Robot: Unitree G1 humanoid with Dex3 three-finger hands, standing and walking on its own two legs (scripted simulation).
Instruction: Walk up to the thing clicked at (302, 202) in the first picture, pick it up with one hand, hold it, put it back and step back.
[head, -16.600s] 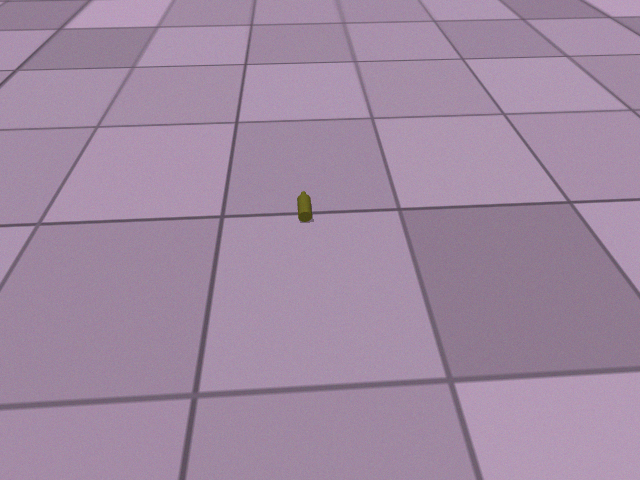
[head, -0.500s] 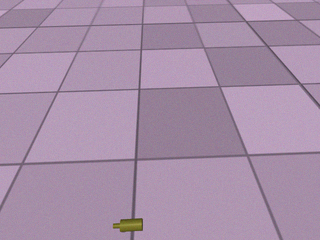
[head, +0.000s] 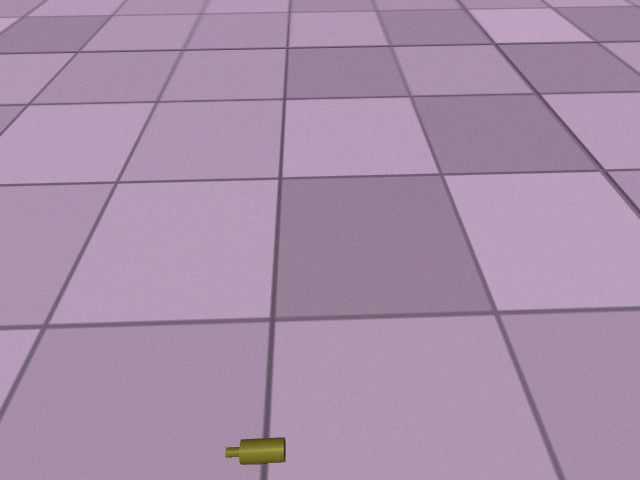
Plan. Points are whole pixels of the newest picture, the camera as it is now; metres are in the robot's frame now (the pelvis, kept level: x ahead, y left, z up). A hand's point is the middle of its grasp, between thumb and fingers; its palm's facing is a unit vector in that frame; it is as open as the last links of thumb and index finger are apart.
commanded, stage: stand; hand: left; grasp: from above
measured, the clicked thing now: (255, 451) +0.38 +0.19 -0.75
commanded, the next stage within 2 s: rise first in 0.64 s
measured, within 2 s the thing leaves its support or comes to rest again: neither
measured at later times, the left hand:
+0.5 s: hand out of the picture +0.07 +0.26 -0.16, palm faces -0.02 -0.94 -0.35, open 7.4 cm
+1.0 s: hand out of the picture +0.16 +0.25 -0.17, palm faces -0.01 -0.94 -0.35, open 9.4 cm
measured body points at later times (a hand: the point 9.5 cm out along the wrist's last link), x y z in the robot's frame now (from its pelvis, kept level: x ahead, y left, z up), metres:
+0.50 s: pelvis +0.00 +0.00 +0.00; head +0.01 +0.00 +0.45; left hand +0.07 +0.31 -0.13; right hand +0.08 -0.30 -0.13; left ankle +0.02 +0.14 -0.75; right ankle -0.01 -0.13 -0.75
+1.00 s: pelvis -0.01 +0.00 -0.02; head +0.04 +0.01 +0.42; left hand +0.16 +0.30 -0.15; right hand +0.09 -0.27 -0.14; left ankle +0.02 +0.14 -0.75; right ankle -0.01 -0.13 -0.75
